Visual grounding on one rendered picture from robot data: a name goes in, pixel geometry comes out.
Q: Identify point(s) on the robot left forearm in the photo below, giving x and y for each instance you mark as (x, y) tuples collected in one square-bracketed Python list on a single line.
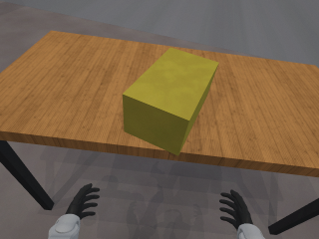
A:
[(66, 227)]

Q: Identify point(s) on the robot right forearm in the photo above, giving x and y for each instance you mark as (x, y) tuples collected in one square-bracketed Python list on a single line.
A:
[(248, 231)]

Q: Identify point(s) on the left robot hand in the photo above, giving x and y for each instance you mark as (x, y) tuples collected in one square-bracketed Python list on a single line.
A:
[(78, 204)]

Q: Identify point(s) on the carton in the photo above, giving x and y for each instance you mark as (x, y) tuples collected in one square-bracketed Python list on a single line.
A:
[(161, 106)]

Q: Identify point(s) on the table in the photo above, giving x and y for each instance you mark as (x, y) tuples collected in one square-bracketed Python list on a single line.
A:
[(67, 91)]

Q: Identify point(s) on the right robot hand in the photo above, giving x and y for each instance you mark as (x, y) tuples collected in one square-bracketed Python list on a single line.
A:
[(240, 211)]

